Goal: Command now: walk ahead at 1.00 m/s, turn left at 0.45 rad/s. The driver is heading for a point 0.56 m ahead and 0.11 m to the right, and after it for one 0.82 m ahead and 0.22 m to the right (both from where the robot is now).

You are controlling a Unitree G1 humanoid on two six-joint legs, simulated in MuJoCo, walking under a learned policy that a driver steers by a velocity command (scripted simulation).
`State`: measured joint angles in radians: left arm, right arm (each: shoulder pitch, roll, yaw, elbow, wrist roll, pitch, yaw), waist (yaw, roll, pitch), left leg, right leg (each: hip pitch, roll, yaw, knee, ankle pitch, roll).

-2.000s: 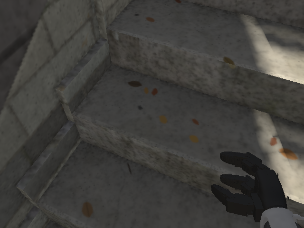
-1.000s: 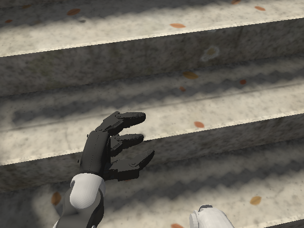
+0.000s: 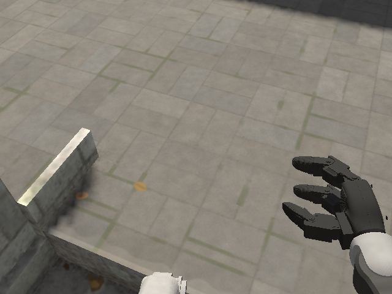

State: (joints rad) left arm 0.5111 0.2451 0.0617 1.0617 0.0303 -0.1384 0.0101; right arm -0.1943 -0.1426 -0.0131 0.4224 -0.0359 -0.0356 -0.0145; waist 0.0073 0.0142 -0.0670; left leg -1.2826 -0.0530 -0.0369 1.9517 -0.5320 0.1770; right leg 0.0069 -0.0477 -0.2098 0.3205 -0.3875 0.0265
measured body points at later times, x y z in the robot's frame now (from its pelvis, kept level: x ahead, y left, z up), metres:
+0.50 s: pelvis +0.41 -0.01 +0.20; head +0.44 +0.01 +0.65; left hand +0.74 +0.08 +0.20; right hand +0.28 -0.23 +0.08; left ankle +0.24 +0.09 -0.53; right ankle +0.55 -0.09 -0.36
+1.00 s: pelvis +0.71 -0.03 +0.33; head +0.71 -0.02 +0.78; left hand +0.99 +0.14 +0.25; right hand +0.72 -0.34 +0.26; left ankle +0.88 +0.03 -0.40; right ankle +0.56 -0.07 -0.33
